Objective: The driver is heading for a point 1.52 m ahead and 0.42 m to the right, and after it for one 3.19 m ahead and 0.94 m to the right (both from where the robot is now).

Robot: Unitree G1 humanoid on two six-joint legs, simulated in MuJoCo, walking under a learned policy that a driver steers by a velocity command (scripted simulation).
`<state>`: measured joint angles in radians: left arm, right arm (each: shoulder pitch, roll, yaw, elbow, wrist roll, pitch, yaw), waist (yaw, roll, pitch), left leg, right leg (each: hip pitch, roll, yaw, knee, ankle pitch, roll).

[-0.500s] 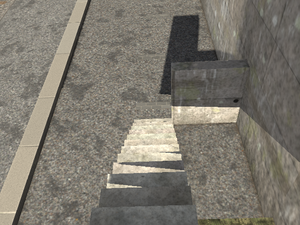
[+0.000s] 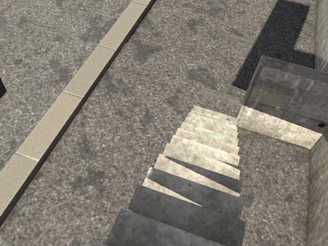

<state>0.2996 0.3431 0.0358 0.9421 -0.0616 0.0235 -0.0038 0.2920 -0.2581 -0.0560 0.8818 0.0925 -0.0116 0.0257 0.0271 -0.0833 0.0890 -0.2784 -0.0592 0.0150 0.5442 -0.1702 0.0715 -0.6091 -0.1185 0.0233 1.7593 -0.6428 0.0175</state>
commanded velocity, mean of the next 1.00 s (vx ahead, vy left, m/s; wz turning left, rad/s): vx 0.05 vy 0.00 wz -0.38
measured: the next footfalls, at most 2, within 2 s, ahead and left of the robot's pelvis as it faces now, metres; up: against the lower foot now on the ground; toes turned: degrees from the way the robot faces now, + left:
right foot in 0.32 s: +0.25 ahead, -0.12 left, -0.19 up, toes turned -5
left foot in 1.00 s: +0.36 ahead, +0.12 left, -0.19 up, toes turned -30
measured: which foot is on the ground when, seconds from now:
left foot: down 0.00-0.34, up 0.36-0.98, down 1.00-1.00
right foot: up 0.00-0.30, down 0.32-1.00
